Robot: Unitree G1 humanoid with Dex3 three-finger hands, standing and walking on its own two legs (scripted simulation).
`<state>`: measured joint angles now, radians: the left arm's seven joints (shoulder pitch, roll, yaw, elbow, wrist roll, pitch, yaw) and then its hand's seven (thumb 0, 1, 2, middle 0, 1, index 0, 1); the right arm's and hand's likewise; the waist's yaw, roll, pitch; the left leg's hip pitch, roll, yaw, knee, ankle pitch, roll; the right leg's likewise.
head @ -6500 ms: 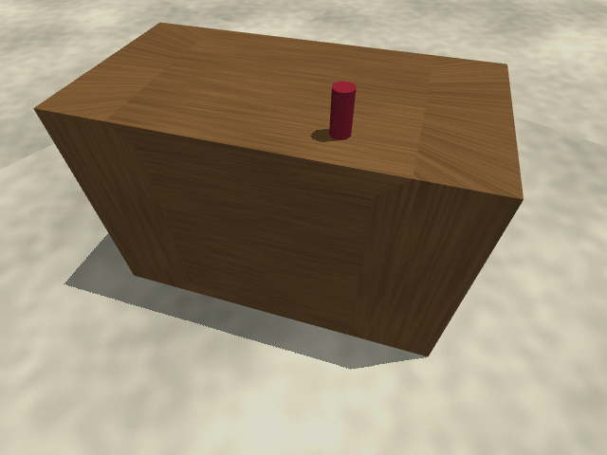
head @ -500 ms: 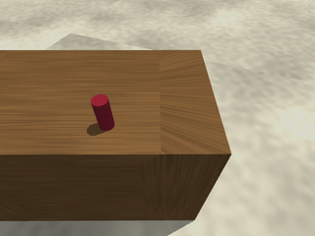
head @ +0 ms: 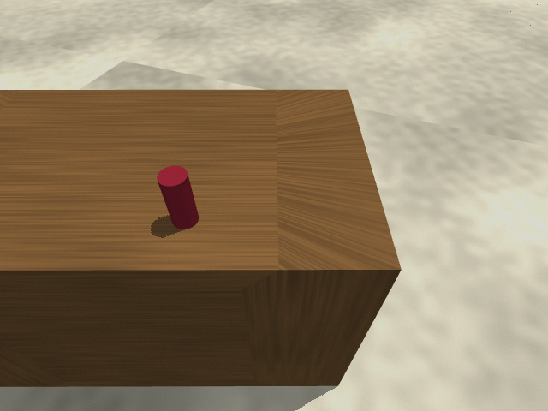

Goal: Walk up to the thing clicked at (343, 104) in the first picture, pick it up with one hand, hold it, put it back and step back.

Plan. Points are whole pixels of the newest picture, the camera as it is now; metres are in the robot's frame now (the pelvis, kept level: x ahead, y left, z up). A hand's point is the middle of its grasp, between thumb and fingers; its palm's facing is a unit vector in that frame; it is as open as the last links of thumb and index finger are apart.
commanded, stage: stand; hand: left
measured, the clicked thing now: (179, 199) +0.48 +0.19 +0.03
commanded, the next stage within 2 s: rise first in 0.12 s
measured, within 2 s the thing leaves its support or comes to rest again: neither
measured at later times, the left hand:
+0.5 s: hand (126, 402) +0.18 +0.24 -0.11, palm faces +0.19 -0.93 -0.32, open 11.8 cm
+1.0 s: hand (98, 359) +0.20 +0.25 +0.00, palm faces +0.29 -0.89 -0.36, open 17.4 cm
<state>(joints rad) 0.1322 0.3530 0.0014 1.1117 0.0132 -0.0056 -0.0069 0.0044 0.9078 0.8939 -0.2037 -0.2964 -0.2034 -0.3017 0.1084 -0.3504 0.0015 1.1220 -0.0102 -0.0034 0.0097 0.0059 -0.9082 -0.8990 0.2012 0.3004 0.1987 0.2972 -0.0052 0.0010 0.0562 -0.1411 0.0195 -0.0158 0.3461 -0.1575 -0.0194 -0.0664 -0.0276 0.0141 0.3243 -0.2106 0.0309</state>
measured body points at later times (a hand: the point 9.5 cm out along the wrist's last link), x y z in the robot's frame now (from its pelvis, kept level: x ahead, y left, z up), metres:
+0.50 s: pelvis -0.01 +0.00 -0.01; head +0.01 +0.00 +0.44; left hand +0.16 +0.29 -0.09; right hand +0.15 -0.29 -0.11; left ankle +0.02 +0.13 -0.75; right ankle -0.02 -0.14 -0.75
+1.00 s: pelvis +0.02 -0.01 +0.00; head +0.01 -0.02 +0.44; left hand +0.18 +0.30 +0.03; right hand +0.17 -0.27 -0.09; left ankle +0.02 +0.13 -0.75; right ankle -0.02 -0.14 -0.75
